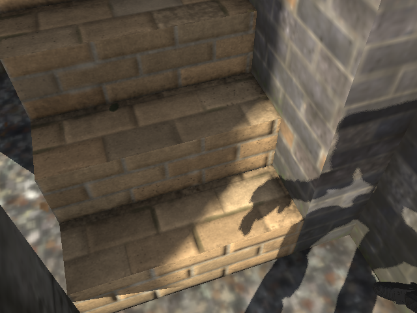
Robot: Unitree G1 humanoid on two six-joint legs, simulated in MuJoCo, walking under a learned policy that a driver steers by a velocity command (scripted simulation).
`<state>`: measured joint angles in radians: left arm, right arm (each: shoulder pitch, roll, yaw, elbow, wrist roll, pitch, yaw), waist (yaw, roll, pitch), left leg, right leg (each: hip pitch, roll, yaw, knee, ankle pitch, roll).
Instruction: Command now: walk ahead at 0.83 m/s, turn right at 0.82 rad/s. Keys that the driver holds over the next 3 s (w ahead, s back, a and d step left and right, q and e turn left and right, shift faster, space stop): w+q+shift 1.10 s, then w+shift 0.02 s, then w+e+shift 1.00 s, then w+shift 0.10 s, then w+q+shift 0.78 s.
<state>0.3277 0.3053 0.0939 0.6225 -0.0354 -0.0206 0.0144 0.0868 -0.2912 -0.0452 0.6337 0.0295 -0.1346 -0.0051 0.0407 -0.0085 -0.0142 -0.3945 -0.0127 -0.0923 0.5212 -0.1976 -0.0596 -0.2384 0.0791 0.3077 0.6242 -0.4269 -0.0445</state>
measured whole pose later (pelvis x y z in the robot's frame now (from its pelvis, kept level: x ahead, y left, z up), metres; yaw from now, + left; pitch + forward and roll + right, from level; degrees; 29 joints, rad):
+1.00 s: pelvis +0.27 +0.01 +0.00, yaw +35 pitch +3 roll -2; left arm 0.14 0.30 0.02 0.63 0.04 0.01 0.06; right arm 0.24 -0.30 -0.05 0.58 0.00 0.01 -0.03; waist -0.03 -0.05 0.08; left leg -0.43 -0.08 -0.11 0.60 -0.22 0.05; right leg -0.66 0.06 0.11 1.33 -0.33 0.09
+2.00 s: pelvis +0.40 -0.02 +0.03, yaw +14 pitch +2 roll +2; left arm 0.11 0.20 0.04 0.56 -0.04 0.01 0.09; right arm 0.00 -0.19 -0.04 0.52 -0.05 -0.06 0.05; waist 0.00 0.04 0.08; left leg -0.17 -0.01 -0.07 0.27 -0.06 -0.08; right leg -0.17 0.10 0.46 0.34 -0.17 0.01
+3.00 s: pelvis +0.44 +0.13 +0.00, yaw +28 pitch +5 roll +0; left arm 0.21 0.22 0.00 0.59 0.01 -0.04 -0.02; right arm 0.36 -0.20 -0.06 0.78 -0.03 0.02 -0.03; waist -0.04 -0.14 -0.02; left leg -0.25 0.00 -0.17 0.56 -0.41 -0.03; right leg -0.88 0.01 -0.02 2.29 -0.49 0.15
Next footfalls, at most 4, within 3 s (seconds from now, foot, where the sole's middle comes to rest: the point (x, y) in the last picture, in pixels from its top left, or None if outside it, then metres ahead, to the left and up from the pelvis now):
0.40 right None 0.33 -0.18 -0.76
0.80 left None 0.30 0.12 -0.76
1.36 right None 0.47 -0.12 -0.76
2.00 left None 0.40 0.14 -0.76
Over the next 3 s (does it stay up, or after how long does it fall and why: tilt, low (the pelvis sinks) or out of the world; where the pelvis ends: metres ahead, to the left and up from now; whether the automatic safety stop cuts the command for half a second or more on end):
stays up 0.44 0.13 0.00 its command is cut before an obstacle after 0.1 s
